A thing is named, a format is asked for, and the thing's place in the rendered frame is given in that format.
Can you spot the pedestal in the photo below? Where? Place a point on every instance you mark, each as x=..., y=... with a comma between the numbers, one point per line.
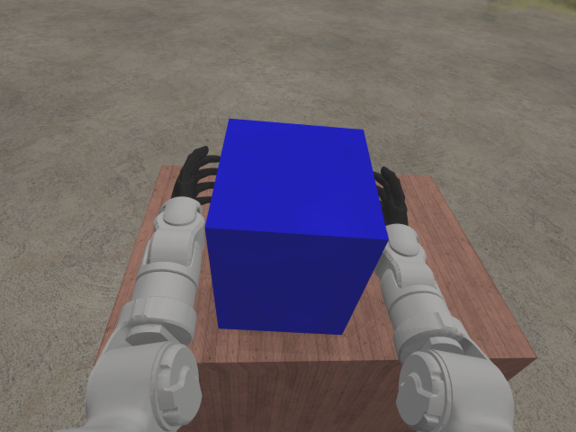
x=269, y=381

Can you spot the robot left forearm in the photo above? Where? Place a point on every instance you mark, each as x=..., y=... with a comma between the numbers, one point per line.
x=162, y=304

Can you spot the carton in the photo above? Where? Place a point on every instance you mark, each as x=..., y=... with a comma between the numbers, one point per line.
x=295, y=227

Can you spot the left robot upper arm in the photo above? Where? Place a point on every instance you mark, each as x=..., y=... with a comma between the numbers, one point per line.
x=146, y=388

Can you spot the right robot upper arm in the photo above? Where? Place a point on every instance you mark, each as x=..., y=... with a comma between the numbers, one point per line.
x=447, y=392

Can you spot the robot left hand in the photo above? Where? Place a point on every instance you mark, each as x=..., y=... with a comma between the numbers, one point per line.
x=186, y=183

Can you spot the robot right hand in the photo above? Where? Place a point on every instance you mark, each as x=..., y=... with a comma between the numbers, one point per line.
x=394, y=209

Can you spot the robot right forearm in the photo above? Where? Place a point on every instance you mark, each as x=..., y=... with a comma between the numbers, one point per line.
x=416, y=307

